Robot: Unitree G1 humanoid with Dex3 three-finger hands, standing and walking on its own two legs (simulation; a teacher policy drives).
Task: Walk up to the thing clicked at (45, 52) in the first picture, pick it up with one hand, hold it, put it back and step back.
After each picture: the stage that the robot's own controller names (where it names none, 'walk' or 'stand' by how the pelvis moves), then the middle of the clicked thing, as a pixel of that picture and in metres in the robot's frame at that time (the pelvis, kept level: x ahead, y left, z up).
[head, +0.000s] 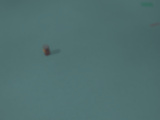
stand; (46, 50) +1.26 +0.45 -0.72
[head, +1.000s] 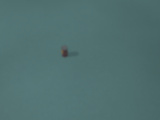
walk; (64, 51) +1.18 +0.21 -0.70
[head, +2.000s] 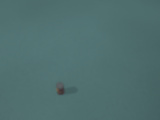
walk; (60, 88) +0.75 +0.20 -0.71
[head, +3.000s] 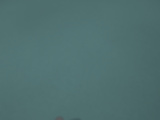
walk; out of the picture +0.42 +0.24 -0.69
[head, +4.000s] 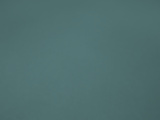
walk; out of the picture +0.32 +0.19 -0.71
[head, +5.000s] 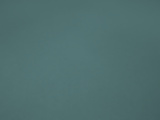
stand; out of the picture +0.29 +0.24 -0.72
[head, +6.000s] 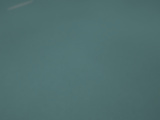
stand; out of the picture +0.27 +0.22 -0.73
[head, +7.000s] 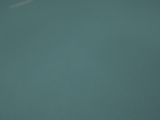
stand; out of the picture +0.27 +0.22 -0.73
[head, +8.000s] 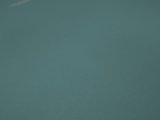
stand; out of the picture +0.27 +0.23 -0.73
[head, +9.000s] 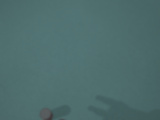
go down; (46, 114) +0.31 +0.22 -0.57
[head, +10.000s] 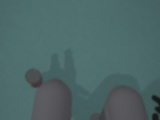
go down; (34, 78) +0.36 +0.25 -0.32
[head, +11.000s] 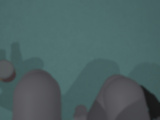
close in; (5, 71) +0.34 +0.28 -0.26
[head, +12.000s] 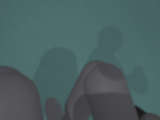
close; out of the picture +0.34 +0.29 -0.21
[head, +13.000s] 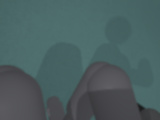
close; out of the picture +0.32 +0.30 -0.22
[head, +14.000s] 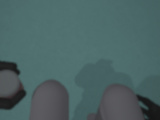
lift; (9, 87) +0.28 +0.26 -0.06
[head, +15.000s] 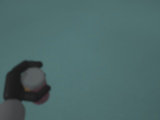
lift; (36, 87) +0.32 +0.17 +0.06
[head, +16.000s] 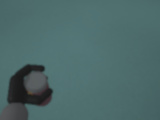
hold; (39, 89) +0.32 +0.17 +0.02
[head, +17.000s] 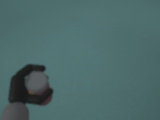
hold; (40, 89) +0.32 +0.17 +0.02
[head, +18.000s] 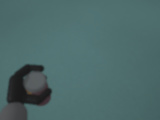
hold; (38, 89) +0.32 +0.17 +0.02
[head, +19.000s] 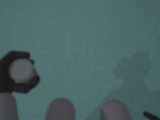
crouch; (26, 75) +0.35 +0.22 -0.06
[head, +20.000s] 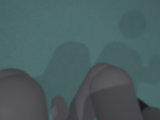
lower; out of the picture +0.33 +0.32 -0.22
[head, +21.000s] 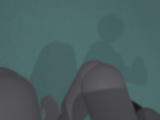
lower; out of the picture +0.34 +0.31 -0.22
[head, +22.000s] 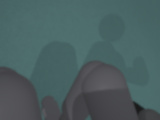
lower; out of the picture +0.34 +0.31 -0.22
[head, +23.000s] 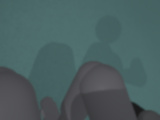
lower; out of the picture +0.33 +0.31 -0.22
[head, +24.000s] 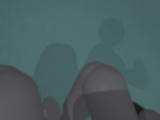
loosen; out of the picture +0.32 +0.31 -0.22
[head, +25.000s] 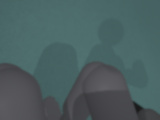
withdraw; out of the picture +0.31 +0.31 -0.22
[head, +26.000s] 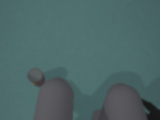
walk; (37, 77) +0.37 +0.25 -0.34
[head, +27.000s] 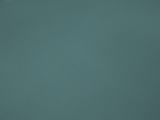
stand; out of the picture +0.28 +0.21 -0.66
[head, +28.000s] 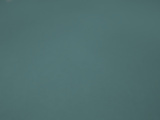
stand; out of the picture +0.30 +0.22 -0.67
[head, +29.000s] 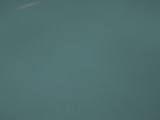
stand; out of the picture +0.32 +0.20 -0.72
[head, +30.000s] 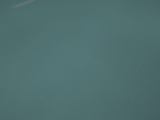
stand; out of the picture +0.30 +0.22 -0.73
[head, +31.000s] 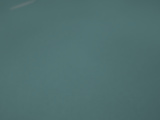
stand; out of the picture +0.28 +0.23 -0.73
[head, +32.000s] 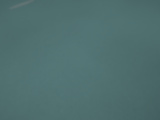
walk; out of the picture +0.28 +0.24 -0.73
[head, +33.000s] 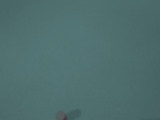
walk; (61, 117) +0.39 +0.22 -0.70
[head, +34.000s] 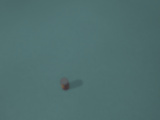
walk; (65, 84) +0.67 +0.21 -0.70
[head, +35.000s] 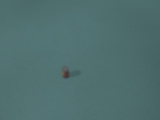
stand; (65, 72) +0.92 +0.23 -0.70
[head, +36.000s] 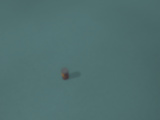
stand; (65, 73) +0.90 +0.21 -0.72
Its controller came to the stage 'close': yes
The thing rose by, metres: 0.72
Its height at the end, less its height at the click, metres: +0.00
